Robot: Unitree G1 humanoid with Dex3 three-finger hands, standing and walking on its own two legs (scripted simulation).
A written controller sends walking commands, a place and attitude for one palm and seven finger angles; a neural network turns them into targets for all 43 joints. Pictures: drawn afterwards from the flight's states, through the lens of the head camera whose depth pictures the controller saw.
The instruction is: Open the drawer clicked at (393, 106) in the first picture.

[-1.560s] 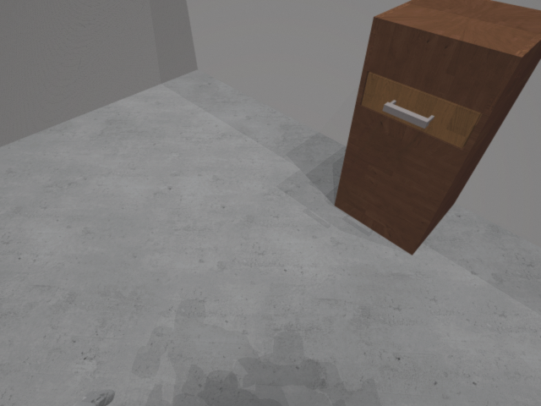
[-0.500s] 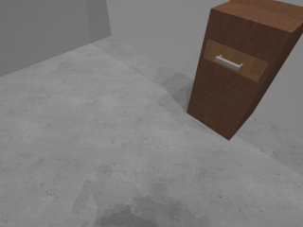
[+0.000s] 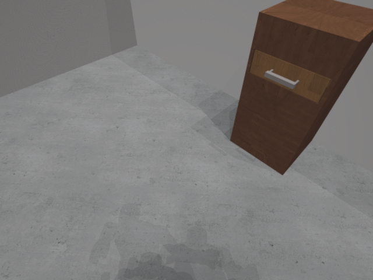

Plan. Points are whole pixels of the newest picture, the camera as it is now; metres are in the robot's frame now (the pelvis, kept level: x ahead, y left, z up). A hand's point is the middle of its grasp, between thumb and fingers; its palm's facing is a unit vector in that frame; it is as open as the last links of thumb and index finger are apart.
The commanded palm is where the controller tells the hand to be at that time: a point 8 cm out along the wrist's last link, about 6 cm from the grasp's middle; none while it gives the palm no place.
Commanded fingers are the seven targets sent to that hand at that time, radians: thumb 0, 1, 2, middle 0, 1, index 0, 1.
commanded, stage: walk to a spot facing it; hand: left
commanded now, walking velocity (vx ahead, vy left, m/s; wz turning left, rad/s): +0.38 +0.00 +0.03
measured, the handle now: (282, 77) +1.05 -0.41 -0.13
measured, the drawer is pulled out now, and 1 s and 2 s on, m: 0.00 0.00 0.00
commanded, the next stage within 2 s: turn to face it in 0.60 s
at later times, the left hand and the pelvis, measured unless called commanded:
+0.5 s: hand out of the picture +0.12 +0.20 -0.18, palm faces -0.02 -0.99 -0.14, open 7.4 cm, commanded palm none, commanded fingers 0.00 0.90 0.90 -0.20 -0.30 -0.20 -0.30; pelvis +0.12 +0.02 -0.01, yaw -1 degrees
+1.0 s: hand (143, 205) +0.36 +0.16 -0.18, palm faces -0.09 -0.97 -0.22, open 7.3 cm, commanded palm none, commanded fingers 0.00 0.90 0.90 -0.20 -0.30 -0.20 -0.30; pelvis +0.29 -0.02 -0.01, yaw -9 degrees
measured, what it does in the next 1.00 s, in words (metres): walks ahead: right foot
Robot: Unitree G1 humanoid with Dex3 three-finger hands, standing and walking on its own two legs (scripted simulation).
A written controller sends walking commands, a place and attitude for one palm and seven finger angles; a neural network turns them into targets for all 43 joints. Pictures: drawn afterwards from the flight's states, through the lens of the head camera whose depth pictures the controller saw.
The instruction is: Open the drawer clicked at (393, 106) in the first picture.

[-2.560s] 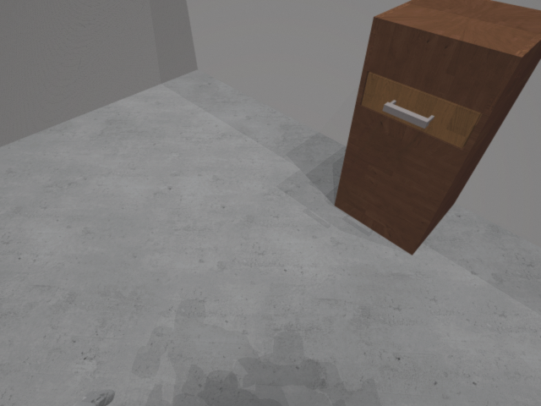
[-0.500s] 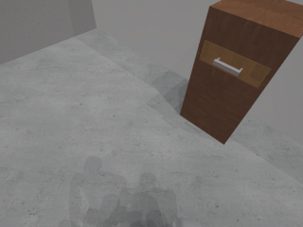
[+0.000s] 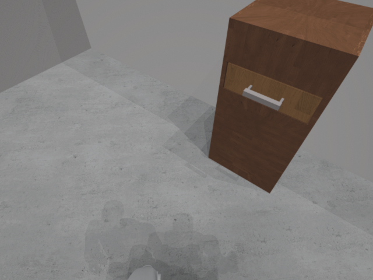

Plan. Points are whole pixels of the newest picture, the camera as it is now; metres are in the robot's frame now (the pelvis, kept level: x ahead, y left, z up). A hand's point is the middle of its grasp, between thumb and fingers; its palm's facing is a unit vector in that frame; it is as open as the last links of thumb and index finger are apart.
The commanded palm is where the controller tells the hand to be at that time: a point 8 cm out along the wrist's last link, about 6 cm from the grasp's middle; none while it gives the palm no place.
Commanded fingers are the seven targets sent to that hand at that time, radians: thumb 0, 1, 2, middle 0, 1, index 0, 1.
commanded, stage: turn to face it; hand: left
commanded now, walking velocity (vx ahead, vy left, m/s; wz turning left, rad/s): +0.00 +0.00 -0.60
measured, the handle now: (263, 96) +0.81 -0.26 -0.11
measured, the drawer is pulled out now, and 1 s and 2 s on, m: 0.00 0.00 0.00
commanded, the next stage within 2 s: take the last steps up to it in 0.90 s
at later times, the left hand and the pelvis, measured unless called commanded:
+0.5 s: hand (116, 264) +0.18 +0.19 -0.16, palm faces -0.27 -0.93 -0.25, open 7.4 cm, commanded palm none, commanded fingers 0.00 0.90 0.90 -0.20 -0.30 -0.20 -0.30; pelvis +0.04 +0.01 +0.00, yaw -19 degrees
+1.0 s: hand (134, 249) +0.22 +0.16 -0.18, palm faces -0.43 -0.89 -0.16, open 7.4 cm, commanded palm none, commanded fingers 0.00 0.90 0.90 -0.20 -0.30 -0.20 -0.30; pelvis +0.07 +0.03 +0.00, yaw -29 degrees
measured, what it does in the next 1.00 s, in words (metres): steps on the spot, turning right: left foot, then right foot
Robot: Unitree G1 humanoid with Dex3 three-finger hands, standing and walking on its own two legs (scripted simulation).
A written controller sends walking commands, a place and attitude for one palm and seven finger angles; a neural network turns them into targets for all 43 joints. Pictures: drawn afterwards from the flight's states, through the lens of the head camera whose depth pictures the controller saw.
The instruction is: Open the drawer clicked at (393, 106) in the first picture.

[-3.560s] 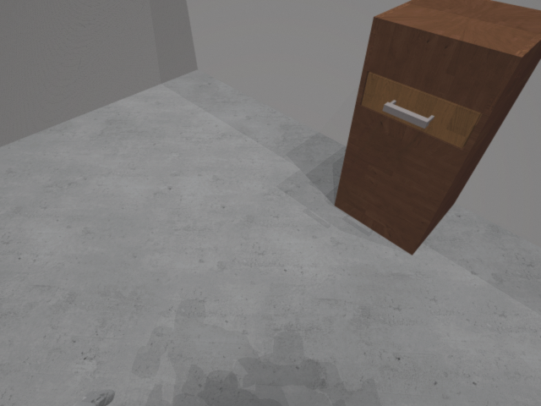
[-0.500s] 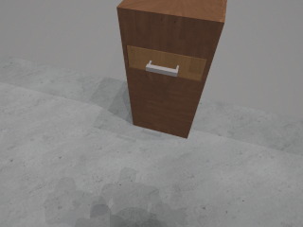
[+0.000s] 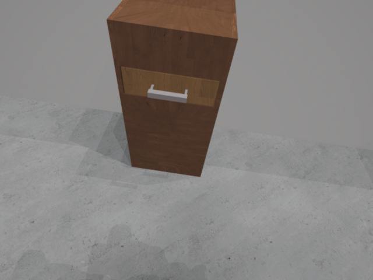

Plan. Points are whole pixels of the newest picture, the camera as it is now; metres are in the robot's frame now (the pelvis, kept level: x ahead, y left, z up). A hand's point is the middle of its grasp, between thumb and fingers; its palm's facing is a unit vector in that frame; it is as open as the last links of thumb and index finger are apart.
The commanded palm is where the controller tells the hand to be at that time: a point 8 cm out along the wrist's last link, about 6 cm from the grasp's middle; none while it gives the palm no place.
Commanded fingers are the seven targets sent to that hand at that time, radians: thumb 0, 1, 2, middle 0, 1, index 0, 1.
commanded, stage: take the last steps up to it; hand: left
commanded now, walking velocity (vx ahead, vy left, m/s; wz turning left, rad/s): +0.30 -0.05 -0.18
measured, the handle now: (168, 92) +0.79 +0.11 -0.11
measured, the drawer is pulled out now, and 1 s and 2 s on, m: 0.00 0.00 0.00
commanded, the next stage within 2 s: come to a stop and stand still in 0.88 s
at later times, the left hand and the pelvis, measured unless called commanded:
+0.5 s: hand (133, 275) +0.16 +0.13 -0.15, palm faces -0.13 -0.98 -0.17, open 7.4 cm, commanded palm none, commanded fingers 0.00 0.90 0.90 -0.20 -0.30 -0.20 -0.30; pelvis +0.05 -0.04 +0.01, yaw -5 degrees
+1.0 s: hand out of the picture +0.12 +0.08 -0.18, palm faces +0.07 -0.99 -0.13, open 7.4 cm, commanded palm none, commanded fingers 0.00 0.90 0.90 -0.20 -0.30 -0.20 -0.30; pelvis +0.23 -0.06 -0.01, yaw -3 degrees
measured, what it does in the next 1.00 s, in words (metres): walks ahead: right foot, then left foot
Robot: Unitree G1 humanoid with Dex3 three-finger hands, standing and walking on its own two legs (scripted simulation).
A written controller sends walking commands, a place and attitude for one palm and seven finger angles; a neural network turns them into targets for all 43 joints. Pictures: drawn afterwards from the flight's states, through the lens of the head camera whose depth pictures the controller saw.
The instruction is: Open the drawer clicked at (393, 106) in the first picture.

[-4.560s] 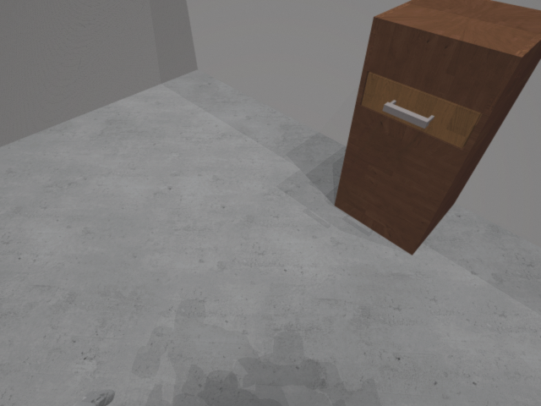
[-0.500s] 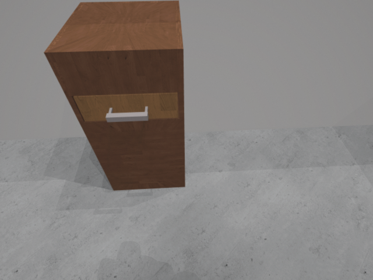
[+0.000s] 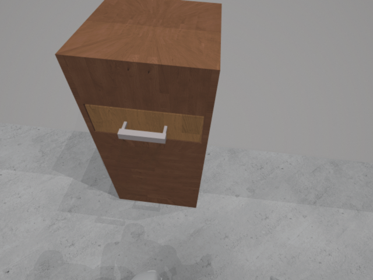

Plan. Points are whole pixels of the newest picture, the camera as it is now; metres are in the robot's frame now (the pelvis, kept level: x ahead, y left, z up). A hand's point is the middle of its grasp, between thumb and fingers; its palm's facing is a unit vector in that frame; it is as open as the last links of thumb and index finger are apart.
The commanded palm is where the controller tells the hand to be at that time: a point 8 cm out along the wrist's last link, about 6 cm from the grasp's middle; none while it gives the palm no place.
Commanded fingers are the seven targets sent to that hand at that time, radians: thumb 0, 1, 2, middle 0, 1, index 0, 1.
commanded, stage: come to a stop and stand still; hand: left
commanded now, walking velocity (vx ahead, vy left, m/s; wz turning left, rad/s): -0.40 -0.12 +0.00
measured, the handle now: (143, 131) +0.56 +0.20 -0.10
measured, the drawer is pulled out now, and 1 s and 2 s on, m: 0.00 0.00 0.00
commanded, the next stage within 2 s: look again from close up in 1.60 s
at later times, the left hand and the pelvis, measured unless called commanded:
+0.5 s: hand out of the picture +0.11 +0.13 -0.13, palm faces +0.02 -0.95 -0.32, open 7.4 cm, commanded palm none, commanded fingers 0.00 0.90 0.90 -0.20 -0.30 -0.20 -0.30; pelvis +0.03 -0.07 +0.01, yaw -1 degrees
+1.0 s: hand out of the picture -0.03 +0.16 -0.15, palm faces +0.12 -0.96 -0.24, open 7.4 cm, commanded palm none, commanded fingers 0.00 0.90 0.90 -0.20 -0.30 -0.20 -0.30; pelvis -0.01 -0.04 +0.02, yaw +1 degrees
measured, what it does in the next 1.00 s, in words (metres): steps on the spot: right foot, then left foot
